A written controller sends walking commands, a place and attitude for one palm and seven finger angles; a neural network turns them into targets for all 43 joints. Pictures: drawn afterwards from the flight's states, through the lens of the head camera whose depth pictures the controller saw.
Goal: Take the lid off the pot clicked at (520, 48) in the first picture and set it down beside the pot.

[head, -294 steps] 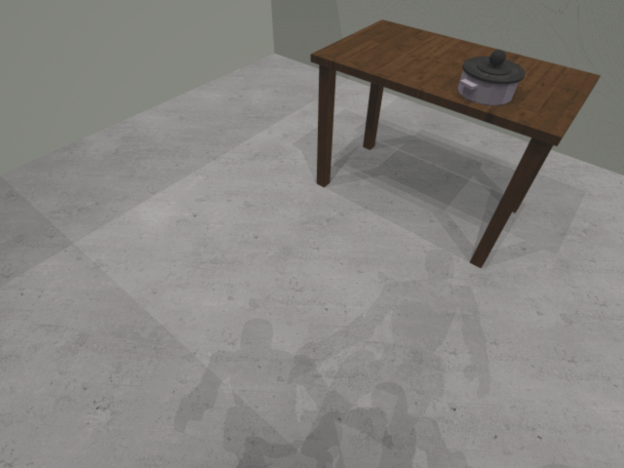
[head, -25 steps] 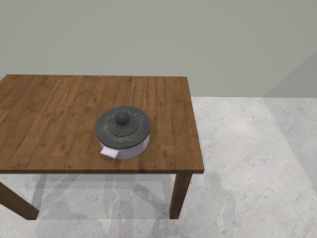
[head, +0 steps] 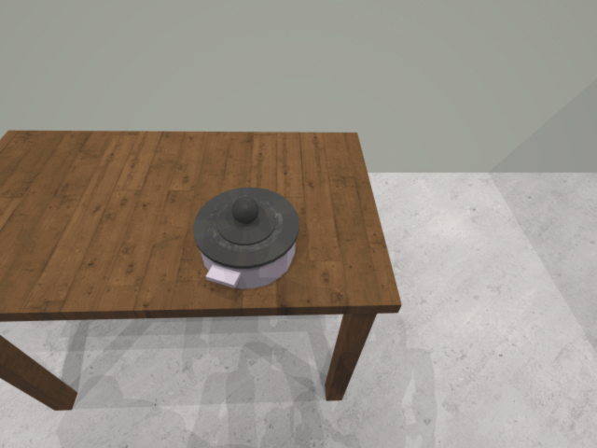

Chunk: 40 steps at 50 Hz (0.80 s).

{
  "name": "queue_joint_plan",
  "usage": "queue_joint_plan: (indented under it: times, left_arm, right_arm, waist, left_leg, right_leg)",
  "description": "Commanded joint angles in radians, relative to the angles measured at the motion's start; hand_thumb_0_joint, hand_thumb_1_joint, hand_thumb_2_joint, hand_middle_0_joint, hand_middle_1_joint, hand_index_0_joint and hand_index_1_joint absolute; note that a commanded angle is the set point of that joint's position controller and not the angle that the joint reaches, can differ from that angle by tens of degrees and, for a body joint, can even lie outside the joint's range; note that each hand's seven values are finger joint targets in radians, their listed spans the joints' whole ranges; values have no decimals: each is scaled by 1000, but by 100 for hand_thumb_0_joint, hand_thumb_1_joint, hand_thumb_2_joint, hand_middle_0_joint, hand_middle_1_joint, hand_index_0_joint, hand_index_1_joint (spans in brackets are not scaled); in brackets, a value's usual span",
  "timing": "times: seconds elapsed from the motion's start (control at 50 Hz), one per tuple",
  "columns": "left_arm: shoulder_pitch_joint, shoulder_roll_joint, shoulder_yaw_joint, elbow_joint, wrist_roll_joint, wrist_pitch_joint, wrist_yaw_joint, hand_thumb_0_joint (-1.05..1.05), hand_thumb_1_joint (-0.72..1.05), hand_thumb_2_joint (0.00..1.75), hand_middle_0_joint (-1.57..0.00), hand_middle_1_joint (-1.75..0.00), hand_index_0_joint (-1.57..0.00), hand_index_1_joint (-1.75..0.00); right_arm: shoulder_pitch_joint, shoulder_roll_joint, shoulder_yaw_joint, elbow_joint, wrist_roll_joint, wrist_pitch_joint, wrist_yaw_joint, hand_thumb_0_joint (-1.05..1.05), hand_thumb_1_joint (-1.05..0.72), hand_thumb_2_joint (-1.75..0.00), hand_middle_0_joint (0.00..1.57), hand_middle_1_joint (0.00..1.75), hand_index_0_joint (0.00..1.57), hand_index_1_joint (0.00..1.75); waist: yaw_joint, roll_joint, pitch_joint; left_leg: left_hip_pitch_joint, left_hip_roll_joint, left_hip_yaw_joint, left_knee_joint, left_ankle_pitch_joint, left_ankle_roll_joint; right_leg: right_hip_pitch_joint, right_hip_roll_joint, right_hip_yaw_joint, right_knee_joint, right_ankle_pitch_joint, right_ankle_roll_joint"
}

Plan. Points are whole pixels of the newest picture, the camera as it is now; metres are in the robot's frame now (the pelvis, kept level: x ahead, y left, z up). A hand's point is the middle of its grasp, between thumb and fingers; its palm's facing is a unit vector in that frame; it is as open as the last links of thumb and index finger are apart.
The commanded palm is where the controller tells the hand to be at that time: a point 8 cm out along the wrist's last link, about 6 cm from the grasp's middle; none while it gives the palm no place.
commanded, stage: look again from close up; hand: left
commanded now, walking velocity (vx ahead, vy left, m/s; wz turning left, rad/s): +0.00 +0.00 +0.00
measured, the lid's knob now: (245, 210) +0.49 +0.13 +0.02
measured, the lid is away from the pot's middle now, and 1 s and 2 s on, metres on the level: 0.00 0.00 0.00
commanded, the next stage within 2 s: lift the closed hand beside the body in 0.50 s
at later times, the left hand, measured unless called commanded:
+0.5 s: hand out of the picture -0.02 +0.18 -0.17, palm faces +0.01 -0.98 -0.19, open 7.4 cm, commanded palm none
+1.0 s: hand out of the picture +0.09 +0.18 -0.07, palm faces +0.17 -0.95 -0.25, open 4.5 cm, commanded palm +0.06 +0.24 -0.04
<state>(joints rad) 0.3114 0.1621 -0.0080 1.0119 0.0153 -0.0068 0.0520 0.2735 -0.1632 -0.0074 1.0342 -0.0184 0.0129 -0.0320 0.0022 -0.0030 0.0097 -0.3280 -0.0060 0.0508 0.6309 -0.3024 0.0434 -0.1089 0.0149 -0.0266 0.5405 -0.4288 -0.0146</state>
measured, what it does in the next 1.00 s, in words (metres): stands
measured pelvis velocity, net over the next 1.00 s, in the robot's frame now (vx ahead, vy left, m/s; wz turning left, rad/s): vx -0.03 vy -0.02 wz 0.03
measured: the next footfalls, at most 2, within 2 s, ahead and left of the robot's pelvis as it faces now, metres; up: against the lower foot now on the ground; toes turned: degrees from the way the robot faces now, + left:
none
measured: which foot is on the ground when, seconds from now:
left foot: down 0.00-1.00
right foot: down 0.00-1.00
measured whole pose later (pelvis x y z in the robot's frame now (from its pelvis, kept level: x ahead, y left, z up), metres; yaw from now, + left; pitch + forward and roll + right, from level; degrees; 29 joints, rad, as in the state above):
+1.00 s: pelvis -0.03 -0.02 +0.01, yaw +2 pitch +0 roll +0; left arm 0.48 0.22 0.04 0.24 -0.01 0.00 0.05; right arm 0.12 -0.24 -0.01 0.57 0.01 -0.07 -0.06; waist 0.03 -0.01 -0.02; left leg -0.35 0.00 0.01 0.53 -0.18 0.01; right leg -0.16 0.03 -0.07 0.52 -0.37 -0.04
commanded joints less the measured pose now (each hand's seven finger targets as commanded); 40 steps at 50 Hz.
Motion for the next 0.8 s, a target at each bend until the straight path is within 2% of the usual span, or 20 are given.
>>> queue_joint_plan:
  times: [0.0,0.04,0.08,0.2,0.34,0.36,0.42,0.48,0.56,0.58,0.6,0.62,0.64,0.66,0.68,0.7,0.72,0.74,0.76,0.78]
  left_arm:
    - [75,95,21,-38,5,-1,-1,0,90,90,-20,-30,-20,-30]
    - [90,94,21,-41,6,1,0,0,90,90,-20,-30,-20,-30]
    - [102,95,19,-38,6,-3,0,0,90,90,-20,-30,-20,-30]
    - [92,113,17,-37,3,-5,-4,0,90,90,-20,-30,-20,-30]
    - [110,109,11,-18,4,-6,-3,0,90,90,-20,-30,-20,-30]
    - [111,110,9,-14,3,-6,-3,0,90,90,-20,-30,-20,-30]
    - [121,110,8,-8,3,-10,-3,0,90,90,-20,-30,-20,-30]
    - [131,105,6,-1,1,-12,-1,0,90,90,-20,-30,-20,-30]
    - [136,102,6,8,2,-11,0,0,90,90,-20,-30,-20,-30]
    - [139,93,5,28,19,-35,29,0,90,90,-20,-30,-20,-30]
    - [-522,437,142,-1226,-133,-175,66,0,90,90,-24,-35,-24,-35]
    - [-143,219,-35,-1072,-65,-95,96,0,90,90,-29,-40,-29,-40]
    - [-60,158,-15,-947,-61,-31,117,0,90,90,-33,-44,-33,-44]
    - [105,37,-73,-940,-61,29,116,0,90,90,-38,-49,-38,-49]
    - [151,62,-30,-888,-35,44,121,0,90,90,-42,-54,-42,-54]
    - [235,-32,-76,-693,-4,65,108,0,90,90,-46,-59,-46,-59]
    - [235,-64,-92,-558,17,77,86,0,90,90,-51,-64,-51,-64]
    - [240,-40,-69,-538,29,73,59,0,90,90,-55,-68,-55,-68]
    - [325,-1,-16,-539,34,62,35,0,90,90,-60,-73,-60,-73]
    - [405,33,31,-551,30,46,16,0,90,90,-64,-78,-64,-78]
  right_arm:
    - [27,-110,-13,-60,4,-32,7,0,-90,-90,20,30,20,30]
    - [25,-122,-14,-63,3,-32,8,0,-90,-90,20,30,20,30]
    - [16,-120,-13,-63,7,-36,8,0,-90,-90,20,30,20,30]
    - [27,-114,-9,-50,11,-41,8,0,-90,-90,20,30,20,30]
    - [21,-114,-6,-29,14,-39,8,0,-90,-90,20,30,20,30]
    - [23,-114,-5,-23,15,-40,8,0,-90,-90,20,30,20,30]
    - [21,-113,-5,-17,17,-41,6,0,-90,-90,20,30,20,30]
    - [24,-110,-2,-7,17,-44,4,0,-90,-90,20,30,20,30]
    - [20,-106,-1,4,19,-45,2,0,-90,-90,20,30,20,30]
    - [-31,-140,-3,-59,14,-49,8,0,-90,-90,20,30,20,30]
    - [-74,-266,-43,-337,67,-175,-2,0,-90,-90,20,30,20,30]
    - [-61,-166,-5,-327,101,-263,-33,0,-90,-90,20,30,20,30]
    - [-55,-180,-3,-258,89,-283,-41,0,-90,-90,20,30,20,30]
    - [-54,-162,-5,-291,89,-292,-31,0,-90,-90,20,30,20,30]
    - [-86,-168,3,-306,61,-296,-24,0,-90,-90,20,30,20,30]
    - [-109,-169,-1,-310,46,-285,-16,0,-90,-90,20,30,20,30]
    - [-95,-184,-23,-336,31,-253,-1,0,-90,-90,20,30,20,30]
    - [-115,-197,-43,-374,25,-219,10,0,-90,-90,20,30,20,30]
    - [-155,-200,-58,-401,26,-189,13,0,-90,-90,20,30,20,30]
    - [-181,-202,-62,-430,27,-170,16,0,-90,-90,20,30,20,30]
  waist:
    - [6,48,84]
    - [12,51,39]
    - [18,32,14]
    - [12,10,3]
    - [5,-2,37]
    - [5,13,40]
    - [5,-16,26]
    - [3,-2,6]
    - [4,-3,25]
    - [0,55,60]
    - [-4,244,-259]
    - [29,320,-341]
    - [22,208,-325]
    - [12,182,-280]
    - [30,100,-205]
    - [20,-23,-97]
    - [2,-169,5]
    - [0,-232,43]
    - [20,-282,66]
    - [39,-283,56]
  left_leg:
    - [42,113,-187,-218,75,32]
    - [56,126,-218,-248,62,40]
    - [79,124,-209,-247,107,41]
    - [133,113,-184,-240,189,32]
    - [147,105,-169,-240,191,27]
    - [148,103,-166,-241,190,26]
    - [169,101,-157,-218,257,27]
    - [198,102,-152,-213,307,27]
    - [191,103,-152,-214,328,28]
    - [170,117,-134,-40,546,2]
    - [331,21,-158,-122,513,-60]
    - [435,49,-98,-149,678,-109]
    - [430,55,-108,-178,678,-108]
    - [459,54,-127,-209,646,-92]
    - [416,41,-132,-214,635,-77]
    - [335,42,-124,-204,591,-66]
    - [212,40,-124,-183,483,-37]
    - [129,35,-118,-166,385,-22]
    - [82,32,-100,-161,321,-17]
    - [59,27,-85,-158,290,-17]
  right_leg:
    - [-153,-57,62,-100,81,-41]
    - [-128,-49,45,-84,72,-31]
    - [-110,-59,50,-98,108,-26]
    - [-113,-83,61,-124,158,-24]
    - [-131,-98,72,-153,176,-20]
    - [-130,-100,72,-156,177,-19]
    - [-118,-109,74,-160,232,-18]
    - [-109,-113,78,-158,265,-18]
    - [-102,-115,73,-167,274,-16]
    - [-163,-122,112,-174,456,-8]
    - [-115,-81,38,-114,463,-31]
    - [-87,-66,15,-78,434,-57]
    - [-80,-42,-11,-78,381,-46]
    - [-102,-33,-34,-67,341,-28]
    - [-124,-19,-52,-71,322,-21]
    - [-189,-12,-67,-104,322,-15]
    - [-246,-8,-78,-119,340,-6]
    - [-271,-14,-74,-119,354,2]
    - [-277,-17,-72,-129,346,5]
    - [-258,-24,-64,-136,341,4]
